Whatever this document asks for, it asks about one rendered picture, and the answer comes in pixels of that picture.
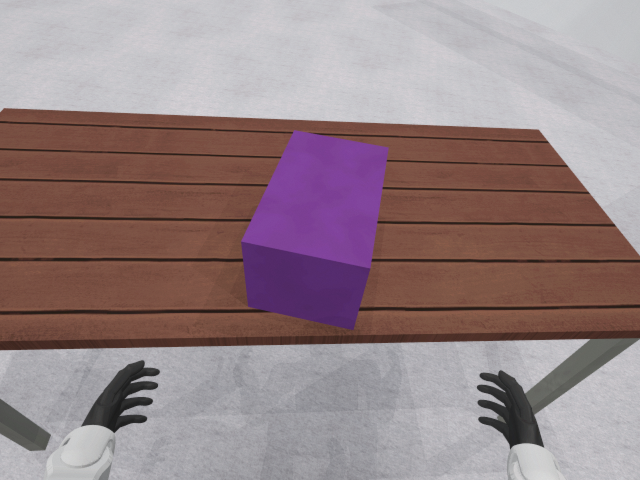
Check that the left robot forearm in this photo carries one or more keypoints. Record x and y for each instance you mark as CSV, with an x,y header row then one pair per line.
x,y
86,453

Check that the carton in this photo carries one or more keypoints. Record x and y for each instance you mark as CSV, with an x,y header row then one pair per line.
x,y
308,249

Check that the robot left hand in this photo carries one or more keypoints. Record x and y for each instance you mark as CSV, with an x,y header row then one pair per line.
x,y
111,403

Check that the right robot forearm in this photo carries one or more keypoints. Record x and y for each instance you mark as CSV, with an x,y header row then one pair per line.
x,y
532,462

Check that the robot right hand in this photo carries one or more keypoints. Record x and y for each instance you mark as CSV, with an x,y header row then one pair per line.
x,y
521,425

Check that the table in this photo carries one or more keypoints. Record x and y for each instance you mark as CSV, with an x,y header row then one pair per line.
x,y
124,230

